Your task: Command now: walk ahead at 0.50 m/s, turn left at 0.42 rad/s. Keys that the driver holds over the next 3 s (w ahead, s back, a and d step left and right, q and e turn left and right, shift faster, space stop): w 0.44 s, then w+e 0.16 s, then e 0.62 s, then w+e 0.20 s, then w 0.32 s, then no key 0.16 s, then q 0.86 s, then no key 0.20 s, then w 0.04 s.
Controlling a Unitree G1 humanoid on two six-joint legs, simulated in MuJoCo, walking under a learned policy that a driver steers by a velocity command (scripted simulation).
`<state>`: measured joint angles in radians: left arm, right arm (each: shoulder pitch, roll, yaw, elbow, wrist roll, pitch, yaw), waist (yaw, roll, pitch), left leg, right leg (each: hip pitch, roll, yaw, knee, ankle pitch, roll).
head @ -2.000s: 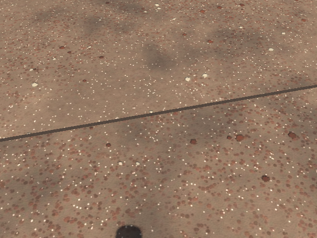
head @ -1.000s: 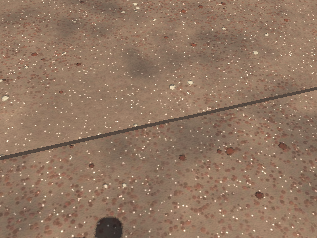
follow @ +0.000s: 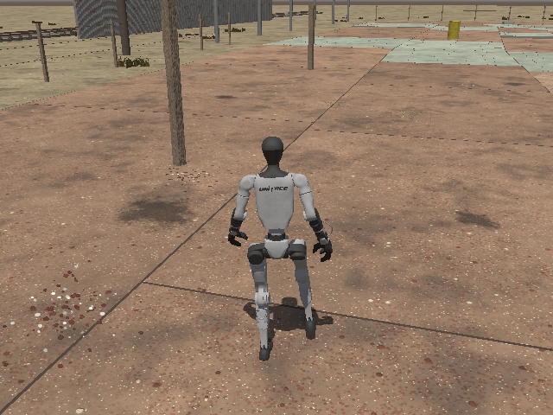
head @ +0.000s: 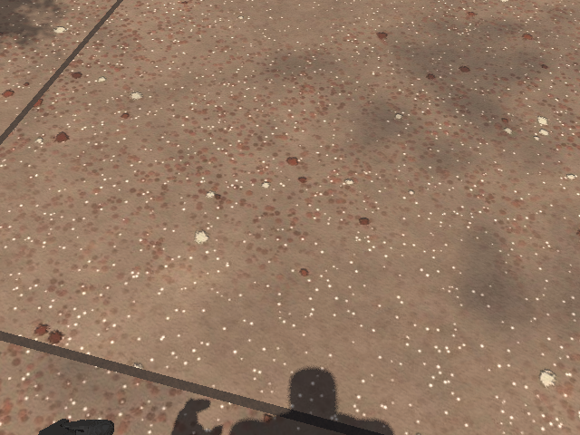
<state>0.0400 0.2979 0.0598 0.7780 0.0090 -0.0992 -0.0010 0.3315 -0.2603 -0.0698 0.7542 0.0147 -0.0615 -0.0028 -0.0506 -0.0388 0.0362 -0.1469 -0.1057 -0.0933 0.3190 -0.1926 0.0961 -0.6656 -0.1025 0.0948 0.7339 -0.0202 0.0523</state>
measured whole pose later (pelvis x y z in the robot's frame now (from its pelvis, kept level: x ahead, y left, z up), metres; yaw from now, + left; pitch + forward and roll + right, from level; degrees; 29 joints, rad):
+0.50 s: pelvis +0.29 -0.06 +0.00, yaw +4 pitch +2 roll -1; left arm 0.35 0.25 0.04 0.89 -0.01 -0.10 -0.02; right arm 0.17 -0.28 -0.05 0.71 0.00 -0.07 -0.01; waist 0.07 0.04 0.02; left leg -0.67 0.11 -0.05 0.83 -0.10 0.00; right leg -0.10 0.07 -0.02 0.25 -0.18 -0.07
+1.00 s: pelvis +0.48 -0.01 -0.01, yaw -11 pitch +2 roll +1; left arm 0.19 0.32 0.08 0.72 -0.01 0.05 0.01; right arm 0.14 -0.28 -0.07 0.76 -0.01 -0.04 -0.01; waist -0.01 -0.02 0.06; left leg -0.27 0.04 0.17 0.39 -0.14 0.02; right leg -0.58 -0.07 -0.01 0.89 -0.28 0.05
